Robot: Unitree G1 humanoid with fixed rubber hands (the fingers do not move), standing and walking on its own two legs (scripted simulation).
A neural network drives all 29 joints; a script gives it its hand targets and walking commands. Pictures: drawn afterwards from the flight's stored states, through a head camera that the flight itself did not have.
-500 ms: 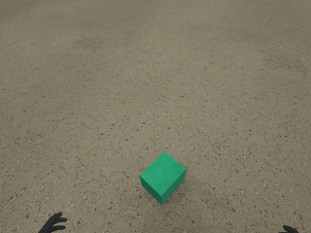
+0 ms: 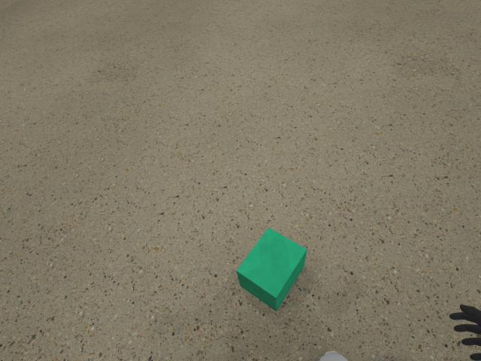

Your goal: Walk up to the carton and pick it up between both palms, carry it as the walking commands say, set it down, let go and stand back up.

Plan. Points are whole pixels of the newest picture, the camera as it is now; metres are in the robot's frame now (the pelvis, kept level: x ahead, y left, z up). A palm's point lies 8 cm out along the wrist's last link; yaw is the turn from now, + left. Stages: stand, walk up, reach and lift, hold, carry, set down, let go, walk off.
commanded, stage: walk up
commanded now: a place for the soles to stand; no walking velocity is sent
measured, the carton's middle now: (272, 268) +0.55 -0.01 -0.67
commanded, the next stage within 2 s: none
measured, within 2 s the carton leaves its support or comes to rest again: neither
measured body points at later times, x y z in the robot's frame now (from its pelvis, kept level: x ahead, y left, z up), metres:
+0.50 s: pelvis +0.10 +0.13 -0.01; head +0.12 +0.08 +0.44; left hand +0.26 +0.49 -0.04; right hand +0.15 -0.24 -0.10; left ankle +0.22 +0.30 -0.67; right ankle +0.09 -0.05 -0.71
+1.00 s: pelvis +0.19 +0.25 -0.01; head +0.22 +0.23 +0.44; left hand +0.46 +0.48 -0.09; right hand +0.09 -0.10 -0.09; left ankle +0.25 +0.34 -0.71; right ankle +0.15 +0.15 -0.71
